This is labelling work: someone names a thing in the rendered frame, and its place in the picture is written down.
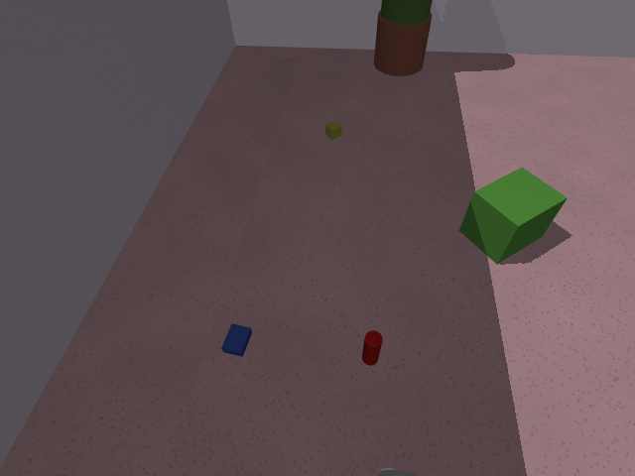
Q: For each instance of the potted plant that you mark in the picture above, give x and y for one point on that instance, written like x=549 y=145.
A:
x=402 y=34

